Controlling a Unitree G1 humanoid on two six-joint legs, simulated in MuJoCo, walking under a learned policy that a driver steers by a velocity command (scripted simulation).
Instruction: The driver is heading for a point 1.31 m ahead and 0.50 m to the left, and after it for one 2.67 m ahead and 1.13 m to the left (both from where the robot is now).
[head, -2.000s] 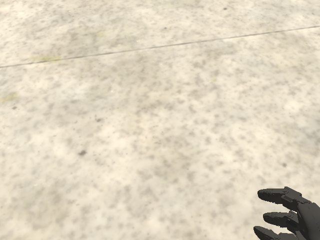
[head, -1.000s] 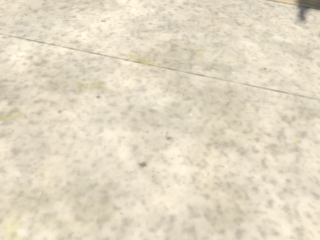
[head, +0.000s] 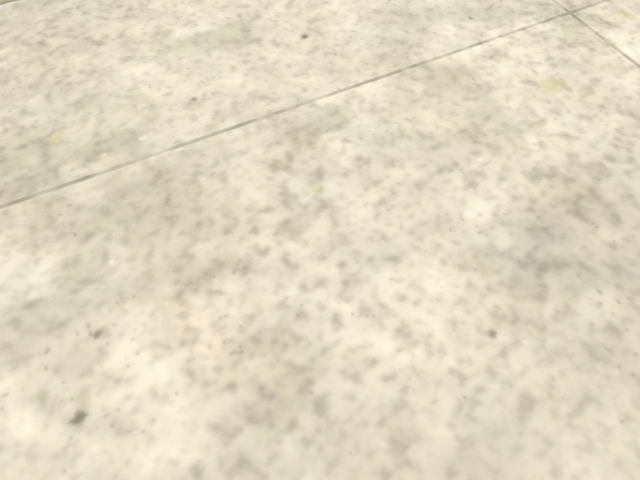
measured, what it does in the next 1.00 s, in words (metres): walks ahead, turning left: right foot, then left foot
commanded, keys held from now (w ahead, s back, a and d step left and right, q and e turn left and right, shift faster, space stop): q+shift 0.60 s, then w+q+shift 0.34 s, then w+e+shift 0.06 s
